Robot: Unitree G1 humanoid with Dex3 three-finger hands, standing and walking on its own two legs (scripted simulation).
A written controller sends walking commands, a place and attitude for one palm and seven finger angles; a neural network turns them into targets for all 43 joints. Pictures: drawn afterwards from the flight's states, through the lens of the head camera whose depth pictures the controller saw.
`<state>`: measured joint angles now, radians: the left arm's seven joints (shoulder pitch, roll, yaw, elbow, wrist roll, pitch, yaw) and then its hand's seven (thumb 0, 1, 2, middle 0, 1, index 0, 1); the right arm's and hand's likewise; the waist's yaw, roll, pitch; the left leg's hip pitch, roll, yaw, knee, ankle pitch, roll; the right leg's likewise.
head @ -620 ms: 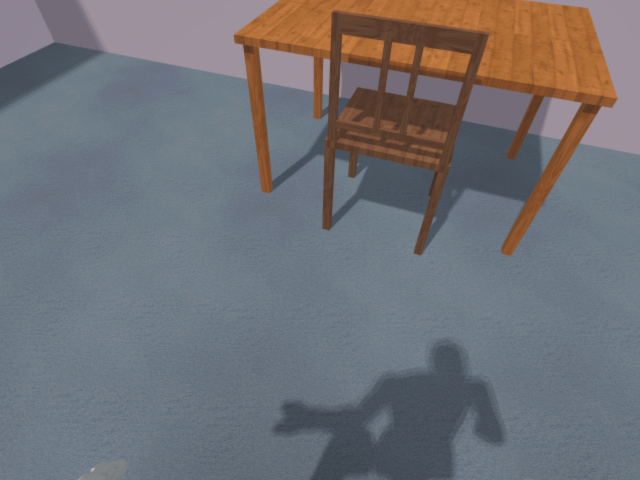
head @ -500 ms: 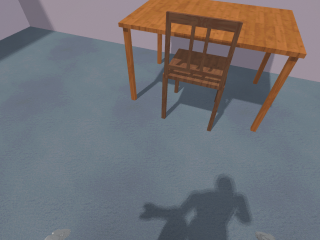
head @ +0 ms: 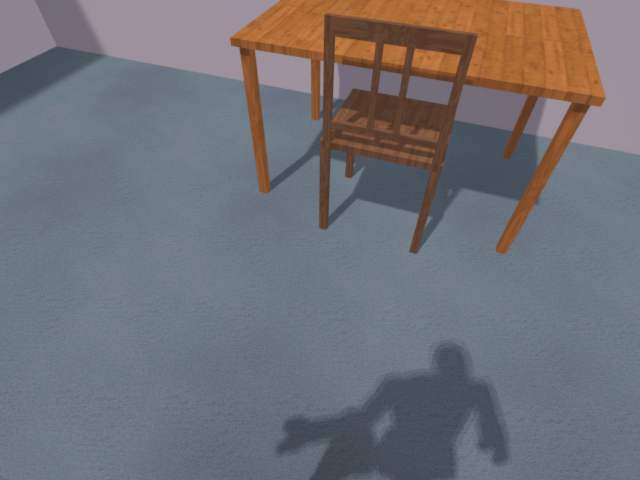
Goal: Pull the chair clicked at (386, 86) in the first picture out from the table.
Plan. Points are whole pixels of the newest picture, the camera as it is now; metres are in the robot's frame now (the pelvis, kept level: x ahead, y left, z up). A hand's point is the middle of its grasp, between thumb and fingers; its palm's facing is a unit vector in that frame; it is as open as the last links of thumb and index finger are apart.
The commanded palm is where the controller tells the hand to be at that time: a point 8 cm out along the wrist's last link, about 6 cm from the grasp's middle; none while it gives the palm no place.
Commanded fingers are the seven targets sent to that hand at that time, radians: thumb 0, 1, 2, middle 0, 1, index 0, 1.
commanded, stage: stand and wait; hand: left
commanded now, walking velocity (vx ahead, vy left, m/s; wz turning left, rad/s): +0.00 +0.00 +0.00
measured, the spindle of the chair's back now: (374, 88) +1.21 -0.10 -0.09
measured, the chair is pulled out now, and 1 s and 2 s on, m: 0.00 0.00 0.00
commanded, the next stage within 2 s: look at it before walking up in 0.34 s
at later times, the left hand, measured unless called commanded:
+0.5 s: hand out of the picture +0.07 +0.24 -0.15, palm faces -0.03 -0.94 -0.33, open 7.4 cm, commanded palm none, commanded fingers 0.00 0.90 0.90 -0.20 -0.30 -0.20 -0.30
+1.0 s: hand out of the picture +0.06 +0.24 -0.15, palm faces -0.03 -0.94 -0.33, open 7.4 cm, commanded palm none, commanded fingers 0.00 0.90 0.90 -0.20 -0.30 -0.20 -0.30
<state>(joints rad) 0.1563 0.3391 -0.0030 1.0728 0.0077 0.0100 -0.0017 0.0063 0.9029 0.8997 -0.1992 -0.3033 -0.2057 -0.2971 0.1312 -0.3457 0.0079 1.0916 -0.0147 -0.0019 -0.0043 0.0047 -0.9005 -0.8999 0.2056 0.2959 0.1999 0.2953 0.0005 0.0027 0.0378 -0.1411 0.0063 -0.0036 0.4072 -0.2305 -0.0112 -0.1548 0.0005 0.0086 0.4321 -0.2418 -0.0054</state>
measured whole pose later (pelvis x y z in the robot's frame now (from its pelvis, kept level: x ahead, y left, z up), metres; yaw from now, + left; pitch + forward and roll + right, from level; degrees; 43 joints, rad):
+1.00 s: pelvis +0.00 +0.00 +0.00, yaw +0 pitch -2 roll +0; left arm 0.15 0.33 0.00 1.09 0.01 0.00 0.00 0.01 0.90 0.90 -0.20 -0.30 -0.21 -0.30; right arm 0.12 -0.33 0.01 1.12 -0.01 -0.01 0.00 0.00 -0.90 -0.90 0.21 0.30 0.20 0.30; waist 0.00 0.00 0.03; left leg -0.13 0.02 0.00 0.36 -0.20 -0.02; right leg -0.15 0.01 0.01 0.38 -0.21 -0.01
